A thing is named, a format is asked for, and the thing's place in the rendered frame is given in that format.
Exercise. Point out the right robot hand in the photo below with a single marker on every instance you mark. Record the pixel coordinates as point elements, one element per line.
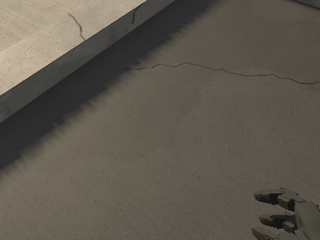
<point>304,225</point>

